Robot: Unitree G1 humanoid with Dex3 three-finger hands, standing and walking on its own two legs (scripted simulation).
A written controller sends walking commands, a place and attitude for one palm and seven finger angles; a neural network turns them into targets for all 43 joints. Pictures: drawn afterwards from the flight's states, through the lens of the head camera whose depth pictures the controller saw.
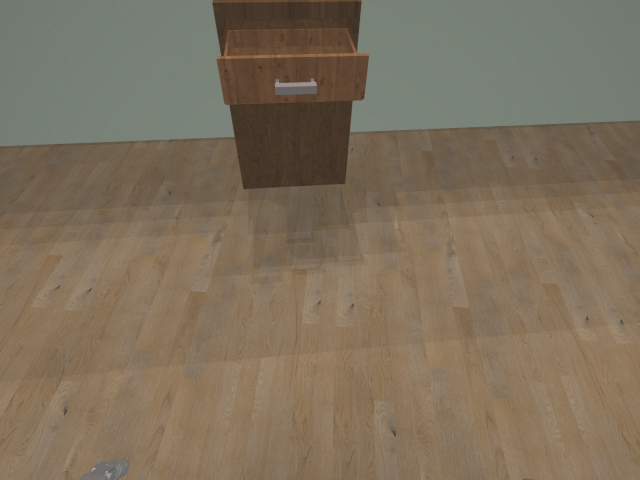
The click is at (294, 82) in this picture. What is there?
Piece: drawer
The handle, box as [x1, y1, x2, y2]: [275, 78, 316, 94]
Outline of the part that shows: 316,84 313,81 313,78 311,78 310,82 279,83 278,79 276,79 275,94 316,93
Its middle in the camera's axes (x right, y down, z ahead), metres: -0.08 -0.46 +1.17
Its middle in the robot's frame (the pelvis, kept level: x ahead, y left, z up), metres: +1.18 +0.14 -0.09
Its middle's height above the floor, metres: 0.68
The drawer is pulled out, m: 0.30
